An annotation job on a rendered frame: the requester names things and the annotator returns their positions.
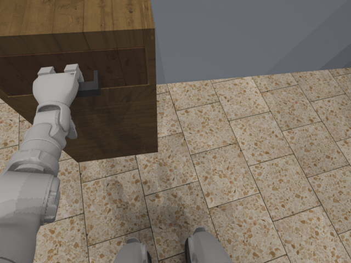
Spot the handle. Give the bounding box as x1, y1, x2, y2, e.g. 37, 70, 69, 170
76, 70, 101, 98

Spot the robot right thigh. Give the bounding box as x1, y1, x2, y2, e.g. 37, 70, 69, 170
188, 231, 233, 263

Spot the cabinet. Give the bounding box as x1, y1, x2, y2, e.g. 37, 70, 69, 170
0, 0, 158, 163

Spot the robot thigh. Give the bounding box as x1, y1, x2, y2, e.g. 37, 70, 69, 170
188, 231, 233, 263
114, 242, 148, 263

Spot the robot left forearm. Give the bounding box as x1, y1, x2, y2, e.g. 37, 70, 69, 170
0, 101, 71, 179

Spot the robot left thigh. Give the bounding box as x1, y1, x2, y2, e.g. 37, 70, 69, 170
114, 242, 148, 263

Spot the left robot upper arm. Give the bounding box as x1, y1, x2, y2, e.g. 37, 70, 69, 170
0, 171, 60, 263

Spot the robot left hand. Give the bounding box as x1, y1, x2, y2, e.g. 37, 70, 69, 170
32, 64, 84, 139

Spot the drawer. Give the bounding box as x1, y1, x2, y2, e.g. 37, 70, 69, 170
0, 46, 148, 96

